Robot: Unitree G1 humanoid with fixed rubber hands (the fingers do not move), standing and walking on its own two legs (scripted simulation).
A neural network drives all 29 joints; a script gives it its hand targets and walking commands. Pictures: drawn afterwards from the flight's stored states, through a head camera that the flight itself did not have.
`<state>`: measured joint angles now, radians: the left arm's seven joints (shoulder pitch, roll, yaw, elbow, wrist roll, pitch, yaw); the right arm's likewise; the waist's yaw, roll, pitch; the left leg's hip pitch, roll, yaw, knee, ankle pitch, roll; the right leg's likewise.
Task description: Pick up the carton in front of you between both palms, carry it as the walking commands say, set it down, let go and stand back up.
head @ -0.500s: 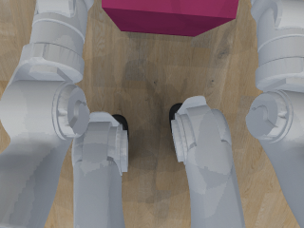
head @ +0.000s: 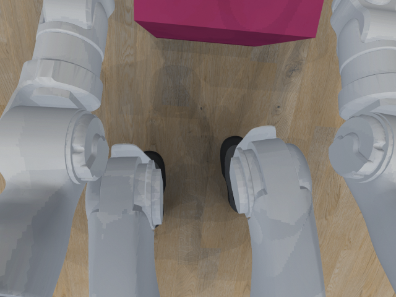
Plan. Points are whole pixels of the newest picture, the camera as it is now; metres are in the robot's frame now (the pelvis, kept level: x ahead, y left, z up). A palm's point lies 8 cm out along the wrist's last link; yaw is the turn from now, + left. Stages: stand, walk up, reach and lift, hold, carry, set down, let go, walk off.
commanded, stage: set down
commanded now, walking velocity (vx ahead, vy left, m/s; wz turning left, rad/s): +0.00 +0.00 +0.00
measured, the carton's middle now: out of the picture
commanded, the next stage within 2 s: let go in 1.18 s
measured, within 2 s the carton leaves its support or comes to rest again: neither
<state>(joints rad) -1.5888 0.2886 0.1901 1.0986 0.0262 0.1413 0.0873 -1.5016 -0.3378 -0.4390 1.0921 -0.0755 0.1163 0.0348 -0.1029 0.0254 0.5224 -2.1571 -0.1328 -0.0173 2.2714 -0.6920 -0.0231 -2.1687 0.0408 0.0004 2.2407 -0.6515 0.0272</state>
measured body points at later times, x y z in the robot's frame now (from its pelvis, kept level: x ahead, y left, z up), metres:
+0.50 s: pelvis -0.01 -0.01 +0.06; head +0.34 -0.05 +0.33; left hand +0.61 +0.09 -0.05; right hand +0.55 -0.28 -0.05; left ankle +0.09 +0.11 -0.33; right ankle +0.10 -0.12 -0.33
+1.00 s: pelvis +0.01 +0.00 +0.19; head +0.35 -0.04 +0.48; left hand +0.61 +0.10 +0.09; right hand +0.55 -0.30 +0.09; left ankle +0.09 +0.11 -0.33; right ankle +0.10 -0.12 -0.33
